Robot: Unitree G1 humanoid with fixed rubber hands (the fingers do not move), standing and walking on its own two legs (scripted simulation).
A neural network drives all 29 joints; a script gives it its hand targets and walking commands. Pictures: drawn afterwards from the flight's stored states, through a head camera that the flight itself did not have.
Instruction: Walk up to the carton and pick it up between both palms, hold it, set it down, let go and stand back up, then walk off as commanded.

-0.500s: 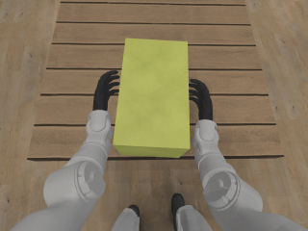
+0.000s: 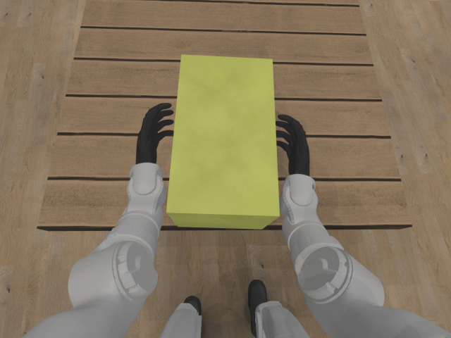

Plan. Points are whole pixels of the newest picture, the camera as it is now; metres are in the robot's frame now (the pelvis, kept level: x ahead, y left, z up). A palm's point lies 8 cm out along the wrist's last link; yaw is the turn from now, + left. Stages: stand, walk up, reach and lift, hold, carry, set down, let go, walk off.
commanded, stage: reach and lift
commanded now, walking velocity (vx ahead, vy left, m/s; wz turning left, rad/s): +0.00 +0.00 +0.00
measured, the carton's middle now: (223, 146) +0.46 +0.01 -0.08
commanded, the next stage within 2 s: none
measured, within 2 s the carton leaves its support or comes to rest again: leaves its support in 1.02 s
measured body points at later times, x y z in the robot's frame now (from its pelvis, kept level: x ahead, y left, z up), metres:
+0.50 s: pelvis +0.00 +0.00 +0.00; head +0.17 +0.02 +0.42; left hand +0.43 +0.14 -0.03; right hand +0.41 -0.13 -0.04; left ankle -0.02 +0.12 -0.72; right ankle +0.03 -0.15 -0.72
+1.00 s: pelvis -0.02 -0.01 -0.01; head +0.12 +0.00 +0.42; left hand +0.40 +0.14 -0.03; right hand +0.39 -0.13 -0.03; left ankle -0.02 +0.12 -0.72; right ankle +0.03 -0.15 -0.72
